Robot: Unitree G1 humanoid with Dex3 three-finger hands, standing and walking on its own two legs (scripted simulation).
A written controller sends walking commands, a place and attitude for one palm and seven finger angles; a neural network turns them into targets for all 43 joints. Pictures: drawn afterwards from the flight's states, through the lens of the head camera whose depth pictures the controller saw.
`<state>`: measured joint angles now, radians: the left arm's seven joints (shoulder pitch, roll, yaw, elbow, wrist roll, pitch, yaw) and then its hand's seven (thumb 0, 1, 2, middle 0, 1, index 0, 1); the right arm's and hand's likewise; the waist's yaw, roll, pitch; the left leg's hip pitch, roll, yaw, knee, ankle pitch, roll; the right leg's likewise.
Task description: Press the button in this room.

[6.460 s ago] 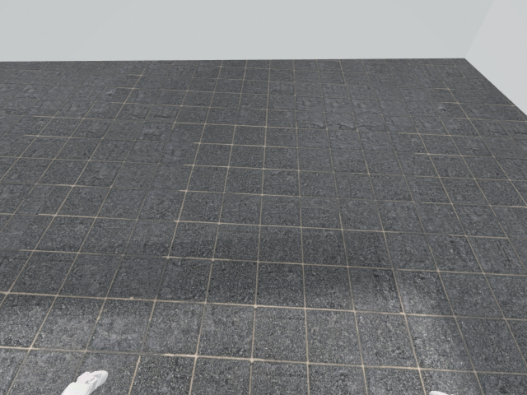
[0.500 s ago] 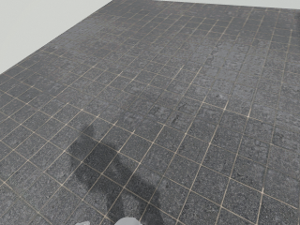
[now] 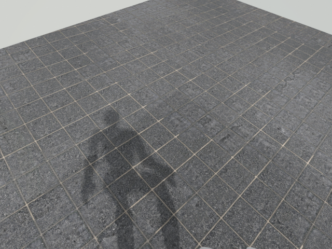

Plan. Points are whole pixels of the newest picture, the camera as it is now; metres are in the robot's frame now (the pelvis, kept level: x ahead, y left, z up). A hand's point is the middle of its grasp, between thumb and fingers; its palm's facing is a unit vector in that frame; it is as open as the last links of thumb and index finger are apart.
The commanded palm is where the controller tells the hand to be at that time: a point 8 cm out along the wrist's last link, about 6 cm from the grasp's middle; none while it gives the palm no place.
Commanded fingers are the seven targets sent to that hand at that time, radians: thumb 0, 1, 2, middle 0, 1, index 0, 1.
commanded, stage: turn or walk to find it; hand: left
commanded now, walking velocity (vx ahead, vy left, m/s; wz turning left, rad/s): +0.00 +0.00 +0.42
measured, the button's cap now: out of the picture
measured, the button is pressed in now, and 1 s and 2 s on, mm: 0 0 0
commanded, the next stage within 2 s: none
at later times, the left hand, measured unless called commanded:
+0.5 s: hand out of the picture +0.05 +0.15 -0.14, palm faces +0.20 -0.94 -0.29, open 7.4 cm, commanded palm none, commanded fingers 0.00 0.90 0.90 -0.20 -0.30 -0.20 -0.30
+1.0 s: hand out of the picture -0.17 +0.17 -0.19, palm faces +0.48 -0.84 -0.24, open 7.4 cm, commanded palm none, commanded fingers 0.00 0.90 0.90 -0.20 -0.30 -0.20 -0.30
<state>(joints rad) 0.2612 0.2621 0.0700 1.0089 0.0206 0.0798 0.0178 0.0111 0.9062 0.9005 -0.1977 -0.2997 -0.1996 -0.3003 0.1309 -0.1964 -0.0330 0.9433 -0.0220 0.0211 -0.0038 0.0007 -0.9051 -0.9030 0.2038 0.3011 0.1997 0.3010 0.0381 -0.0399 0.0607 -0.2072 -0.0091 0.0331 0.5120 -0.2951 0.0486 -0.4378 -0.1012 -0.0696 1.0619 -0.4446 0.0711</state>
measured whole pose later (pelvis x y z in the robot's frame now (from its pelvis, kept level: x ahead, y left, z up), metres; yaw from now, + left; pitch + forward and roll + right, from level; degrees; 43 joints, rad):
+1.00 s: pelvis -0.08 -0.02 -0.01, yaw +25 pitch -1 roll +0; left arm 0.28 0.26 0.07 1.01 0.02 0.08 0.02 0.01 0.90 0.90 -0.20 -0.30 -0.20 -0.30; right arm 0.14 -0.20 -0.04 0.96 -0.02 0.03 0.01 0.00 -0.91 -0.90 0.20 0.30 0.20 0.30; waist 0.04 -0.06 0.07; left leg -0.23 0.00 0.06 0.58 -0.34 0.04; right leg -0.40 -0.13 -0.14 0.91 -0.49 0.06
